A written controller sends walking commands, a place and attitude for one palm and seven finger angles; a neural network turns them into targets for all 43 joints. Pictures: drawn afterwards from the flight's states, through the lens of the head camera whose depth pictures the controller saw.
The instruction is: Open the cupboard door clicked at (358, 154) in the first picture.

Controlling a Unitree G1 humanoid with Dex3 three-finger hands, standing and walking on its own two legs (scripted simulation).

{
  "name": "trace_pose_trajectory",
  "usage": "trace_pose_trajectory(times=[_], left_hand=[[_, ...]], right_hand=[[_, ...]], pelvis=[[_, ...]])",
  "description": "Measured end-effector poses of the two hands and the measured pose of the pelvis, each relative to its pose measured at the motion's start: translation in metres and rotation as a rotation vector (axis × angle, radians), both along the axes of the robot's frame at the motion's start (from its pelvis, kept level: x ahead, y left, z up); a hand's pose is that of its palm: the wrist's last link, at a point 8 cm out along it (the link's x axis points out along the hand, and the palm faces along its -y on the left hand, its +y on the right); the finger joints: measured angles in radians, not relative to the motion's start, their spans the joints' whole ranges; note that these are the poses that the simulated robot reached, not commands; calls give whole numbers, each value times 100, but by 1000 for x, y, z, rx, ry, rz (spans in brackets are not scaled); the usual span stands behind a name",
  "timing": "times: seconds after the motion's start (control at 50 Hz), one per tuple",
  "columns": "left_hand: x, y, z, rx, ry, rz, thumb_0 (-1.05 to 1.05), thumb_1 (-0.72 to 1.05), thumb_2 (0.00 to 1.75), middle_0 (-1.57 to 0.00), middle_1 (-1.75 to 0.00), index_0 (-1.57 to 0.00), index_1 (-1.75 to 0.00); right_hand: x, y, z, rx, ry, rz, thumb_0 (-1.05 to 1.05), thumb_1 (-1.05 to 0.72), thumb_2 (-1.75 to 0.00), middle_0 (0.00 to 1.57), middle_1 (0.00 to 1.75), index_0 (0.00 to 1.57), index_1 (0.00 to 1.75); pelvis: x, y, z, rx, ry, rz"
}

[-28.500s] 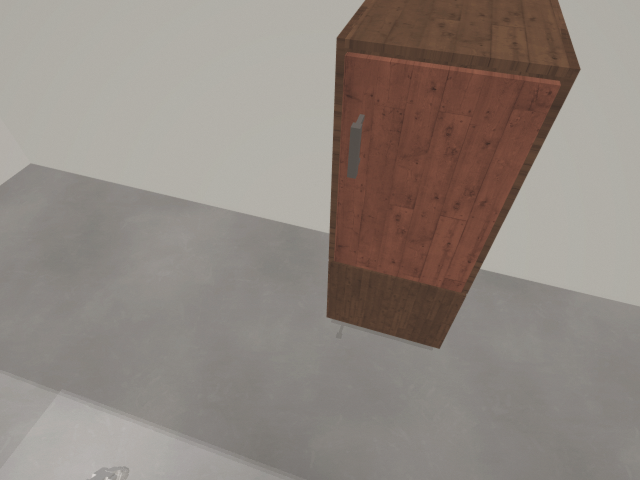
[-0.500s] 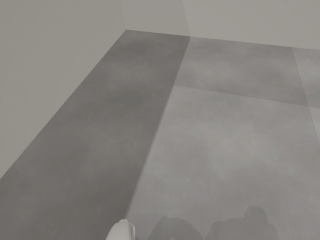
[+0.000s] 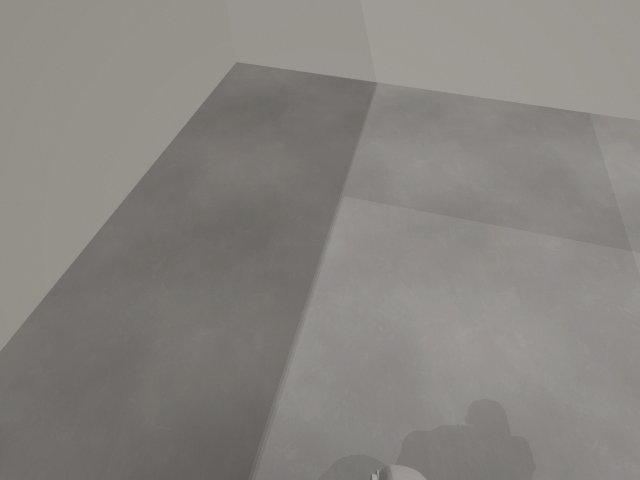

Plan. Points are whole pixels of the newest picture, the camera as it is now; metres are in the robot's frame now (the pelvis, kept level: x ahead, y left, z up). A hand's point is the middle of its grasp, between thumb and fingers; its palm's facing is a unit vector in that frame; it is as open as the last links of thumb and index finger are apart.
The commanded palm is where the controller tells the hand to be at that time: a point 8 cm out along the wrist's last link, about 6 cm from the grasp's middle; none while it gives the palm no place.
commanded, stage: walk to a spot facing it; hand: left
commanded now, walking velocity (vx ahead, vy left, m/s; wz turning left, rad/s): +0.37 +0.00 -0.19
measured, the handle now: out of the picture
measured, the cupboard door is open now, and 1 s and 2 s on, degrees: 47 47 47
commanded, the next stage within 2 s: turn to face it in 0.28 s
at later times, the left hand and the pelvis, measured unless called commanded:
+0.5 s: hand (268, 356) +0.32 +0.12 -0.16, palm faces +0.04 -0.97 -0.22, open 7.0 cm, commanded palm none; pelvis +0.24 -0.07 +0.01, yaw +3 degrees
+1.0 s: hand (253, 310) +0.40 +0.16 -0.16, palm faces +0.28 -0.93 -0.25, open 7.4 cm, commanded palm none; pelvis +0.35 -0.07 +0.00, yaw +17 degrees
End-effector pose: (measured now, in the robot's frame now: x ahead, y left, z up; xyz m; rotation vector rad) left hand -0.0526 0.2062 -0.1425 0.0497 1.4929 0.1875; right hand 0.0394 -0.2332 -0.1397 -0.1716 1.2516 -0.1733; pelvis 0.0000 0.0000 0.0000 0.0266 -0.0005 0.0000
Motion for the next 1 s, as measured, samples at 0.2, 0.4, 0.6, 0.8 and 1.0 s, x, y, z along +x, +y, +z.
trace_pose_trajectory(times=[0.2, 0.4, 0.6, 0.8, 1.0], left_hand=[[262, 20, 23, 135, -297, -223, 2, 94, 90, -20, -30, -19, -30], [360, -44, 20, 89, -362, -218, 1, 92, 89, -20, -30, -19, -30], [358, -29, -7, 61, -227, -27, -1, 96, 89, -21, -30, -20, -30], [391, 2, -16, 77, -196, 83, 1, 92, 89, -20, -30, -20, -30], [435, -3, 16, 162, -296, 136, 1, 91, 89, -20, -30, -20, -30]], right_hand=[[-49, -25, 4, 41, 345, -145, 0, -93, -90, 20, 30, 20, 30], [87, -55, -3, 71, 291, -142, 1, -91, -90, 20, 30, 20, 30], [312, -61, 6, -4, 13, 74, 1, -94, -90, 20, 30, 20, 30], [416, -49, 13, -83, -70, 227, 0, -92, -90, 20, 30, 20, 30], [457, -52, 10, -11, -42, 303, 0, -91, -90, 21, 30, 21, 30]], pelvis=[[103, -32, 0, 4, 14, -51], [200, -68, 2, -12, 3, -7], [282, -57, -3, -42, -13, 102], [326, -40, -11, -49, 22, 182], [353, -67, 0, -57, 41, 290]])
